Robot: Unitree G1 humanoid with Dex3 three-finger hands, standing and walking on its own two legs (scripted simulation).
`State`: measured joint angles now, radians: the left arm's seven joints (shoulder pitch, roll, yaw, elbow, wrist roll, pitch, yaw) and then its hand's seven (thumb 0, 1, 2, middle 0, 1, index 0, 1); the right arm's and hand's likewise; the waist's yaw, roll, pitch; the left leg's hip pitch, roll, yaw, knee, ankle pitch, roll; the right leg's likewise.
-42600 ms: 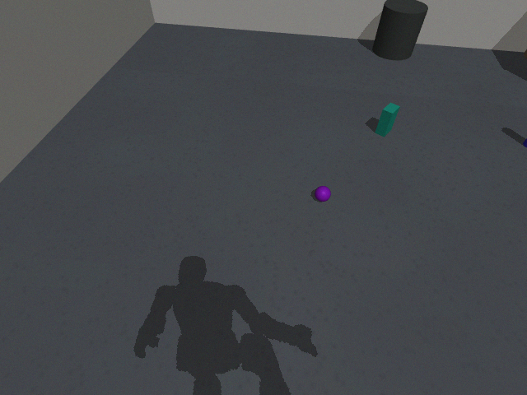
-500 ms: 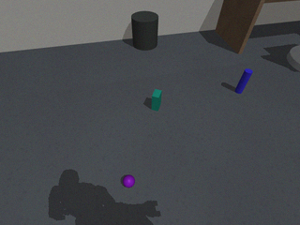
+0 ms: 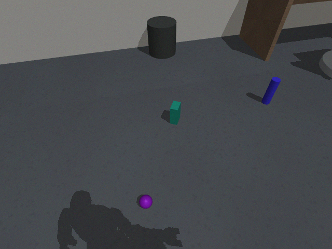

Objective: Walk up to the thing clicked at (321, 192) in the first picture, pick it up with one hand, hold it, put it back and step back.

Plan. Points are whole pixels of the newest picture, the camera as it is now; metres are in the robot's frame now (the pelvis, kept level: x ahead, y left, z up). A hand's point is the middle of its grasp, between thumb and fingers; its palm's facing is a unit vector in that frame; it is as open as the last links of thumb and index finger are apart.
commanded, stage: stand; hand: left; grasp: from above
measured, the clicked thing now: (145, 201) +0.51 +0.15 -0.74
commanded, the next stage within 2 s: step back in 1.54 s
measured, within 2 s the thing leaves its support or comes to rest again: neither
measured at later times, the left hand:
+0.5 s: hand out of the picture +0.08 +0.23 -0.16, palm faces +0.02 -0.95 -0.33, open 7.4 cm
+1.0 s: hand out of the picture +0.10 +0.24 -0.16, palm faces +0.02 -0.94 -0.33, open 7.4 cm
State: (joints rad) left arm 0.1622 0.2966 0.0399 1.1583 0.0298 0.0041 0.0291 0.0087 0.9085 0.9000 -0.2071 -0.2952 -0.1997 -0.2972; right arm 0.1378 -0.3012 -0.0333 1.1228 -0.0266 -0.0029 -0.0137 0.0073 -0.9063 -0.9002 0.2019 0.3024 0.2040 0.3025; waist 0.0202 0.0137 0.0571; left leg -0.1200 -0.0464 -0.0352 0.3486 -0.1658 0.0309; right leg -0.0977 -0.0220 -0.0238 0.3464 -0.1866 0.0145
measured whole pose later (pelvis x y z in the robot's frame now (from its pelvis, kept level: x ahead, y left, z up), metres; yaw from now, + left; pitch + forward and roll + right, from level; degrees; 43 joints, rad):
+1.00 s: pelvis +0.02 -0.01 +0.00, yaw -1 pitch -2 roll +0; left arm 0.09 0.31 0.03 1.17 0.01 0.00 0.01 0.01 0.91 0.90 -0.21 -0.30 -0.20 -0.30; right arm 0.10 -0.33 -0.01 1.14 -0.02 -0.02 -0.01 0.01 -0.91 -0.90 0.20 0.30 0.20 0.30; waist 0.01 0.01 0.06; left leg -0.09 -0.03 -0.03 0.31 -0.18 0.02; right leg -0.07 0.00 -0.02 0.30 -0.19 0.00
